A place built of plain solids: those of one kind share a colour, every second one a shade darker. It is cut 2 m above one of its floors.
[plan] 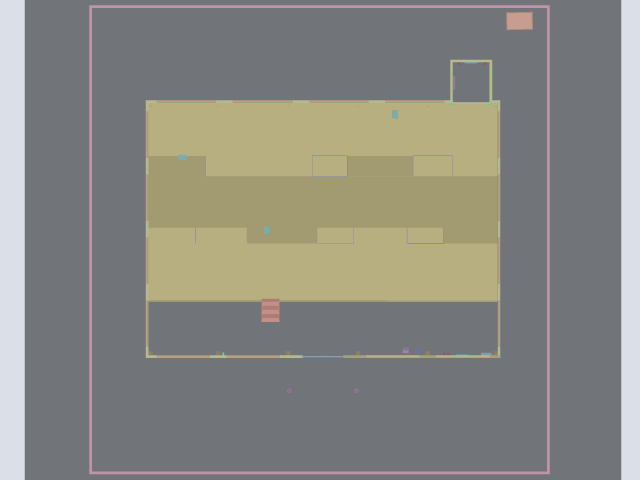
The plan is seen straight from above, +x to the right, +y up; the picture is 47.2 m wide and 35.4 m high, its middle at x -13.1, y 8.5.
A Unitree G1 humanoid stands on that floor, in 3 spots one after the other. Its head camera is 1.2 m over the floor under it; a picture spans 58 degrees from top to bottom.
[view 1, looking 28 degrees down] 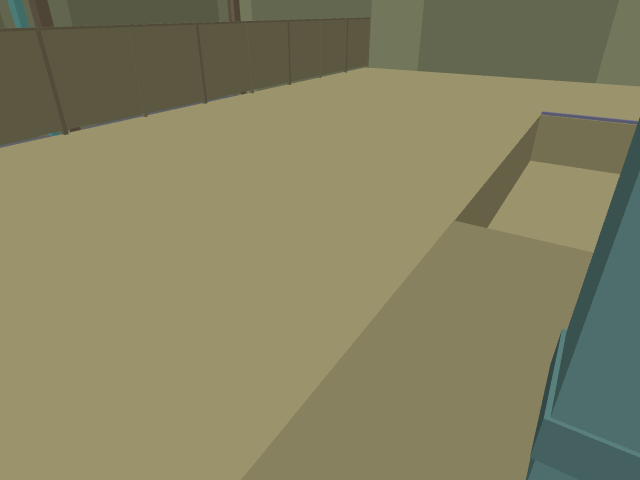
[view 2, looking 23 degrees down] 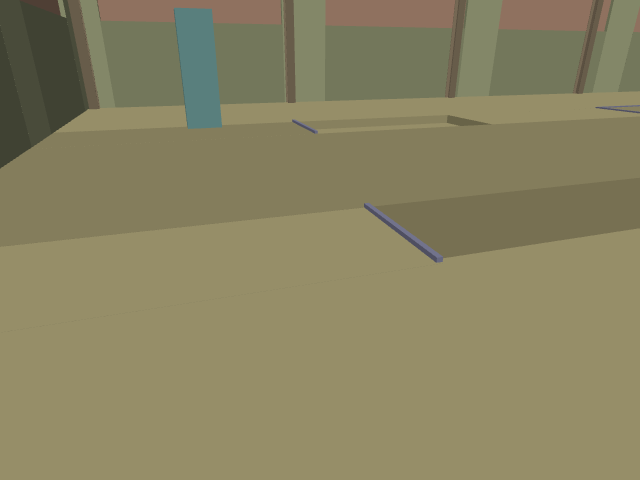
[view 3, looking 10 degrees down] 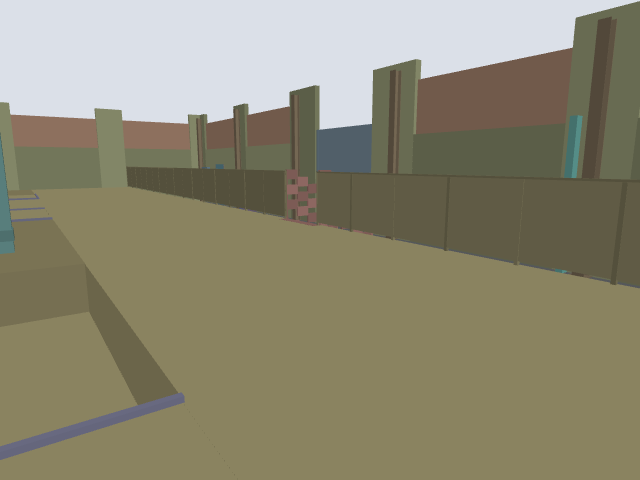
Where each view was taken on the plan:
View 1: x -15.90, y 8.85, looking -148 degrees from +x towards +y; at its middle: raised_floor_bank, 2.56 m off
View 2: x -23.75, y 6.15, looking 72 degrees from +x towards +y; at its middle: raised_floor_bank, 3.07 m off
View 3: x -24.35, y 8.85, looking -35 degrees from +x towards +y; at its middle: raised_floor_bank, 6.91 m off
